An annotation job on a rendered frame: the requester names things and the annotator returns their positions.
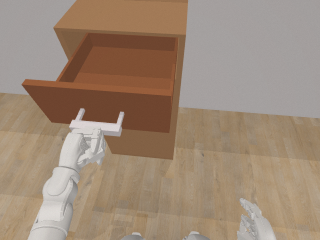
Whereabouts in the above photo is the drawer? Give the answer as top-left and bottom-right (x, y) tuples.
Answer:
(21, 32), (179, 133)

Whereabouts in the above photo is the cabinet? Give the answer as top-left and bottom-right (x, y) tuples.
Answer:
(53, 0), (188, 160)

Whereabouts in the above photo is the left robot forearm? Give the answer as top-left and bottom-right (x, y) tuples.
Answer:
(27, 166), (81, 240)

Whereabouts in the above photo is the right robot hand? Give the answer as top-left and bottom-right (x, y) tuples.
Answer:
(237, 198), (277, 240)

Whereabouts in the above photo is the left robot hand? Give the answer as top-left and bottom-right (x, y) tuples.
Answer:
(58, 126), (107, 173)

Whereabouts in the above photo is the handle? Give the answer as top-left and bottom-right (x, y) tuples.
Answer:
(69, 108), (125, 137)

